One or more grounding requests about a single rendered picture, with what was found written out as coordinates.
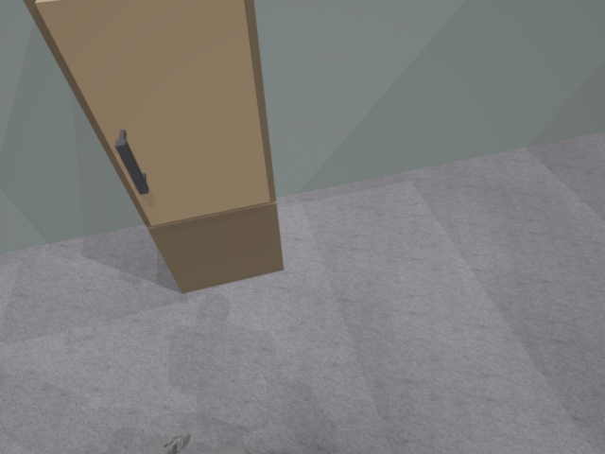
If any cupboard door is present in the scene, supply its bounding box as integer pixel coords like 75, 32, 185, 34
35, 0, 270, 226

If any handle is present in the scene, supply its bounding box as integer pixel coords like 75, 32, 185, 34
115, 130, 148, 195

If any left robot hand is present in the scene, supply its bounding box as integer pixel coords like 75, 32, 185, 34
145, 431, 190, 454

